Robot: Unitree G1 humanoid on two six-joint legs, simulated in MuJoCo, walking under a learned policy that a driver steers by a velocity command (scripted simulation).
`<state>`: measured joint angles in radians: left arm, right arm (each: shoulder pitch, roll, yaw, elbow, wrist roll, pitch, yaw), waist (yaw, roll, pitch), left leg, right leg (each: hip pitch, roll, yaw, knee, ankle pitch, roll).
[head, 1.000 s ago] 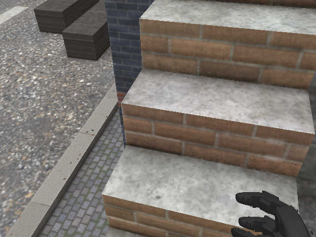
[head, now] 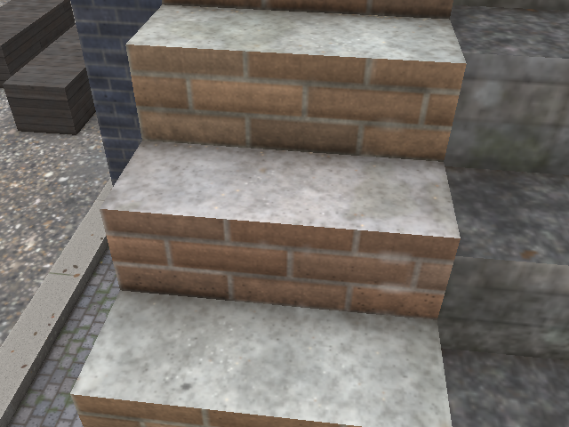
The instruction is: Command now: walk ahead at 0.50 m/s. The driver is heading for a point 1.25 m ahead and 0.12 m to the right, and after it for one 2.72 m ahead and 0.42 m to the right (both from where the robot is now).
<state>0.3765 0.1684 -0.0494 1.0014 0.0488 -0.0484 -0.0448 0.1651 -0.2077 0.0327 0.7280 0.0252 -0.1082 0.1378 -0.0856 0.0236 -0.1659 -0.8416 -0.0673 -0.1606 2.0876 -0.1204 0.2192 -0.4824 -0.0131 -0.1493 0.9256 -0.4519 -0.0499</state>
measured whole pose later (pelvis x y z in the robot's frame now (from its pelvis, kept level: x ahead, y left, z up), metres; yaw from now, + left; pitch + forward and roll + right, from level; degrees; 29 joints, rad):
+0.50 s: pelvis +0.21 +0.11 +0.13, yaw +0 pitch +1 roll +2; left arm 0.38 0.17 0.00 1.13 -0.01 -0.06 -0.07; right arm 0.06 -0.15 0.06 0.81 -0.03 -0.03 0.04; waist 0.01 -0.02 -0.05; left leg -0.83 0.06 0.16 1.29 -0.47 0.08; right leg -0.32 -0.07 0.15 1.24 -0.03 -0.09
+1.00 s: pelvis +0.42 +0.07 +0.28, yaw -1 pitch +1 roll -6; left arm -0.01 0.06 -0.14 0.80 -0.04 -0.02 -0.07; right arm 0.45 -0.06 0.12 1.10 -0.04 -0.04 -0.01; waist -0.02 -0.02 -0.08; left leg 0.06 0.19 0.12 0.19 -0.24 -0.03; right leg -1.37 -0.05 -0.18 2.07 -0.16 -0.10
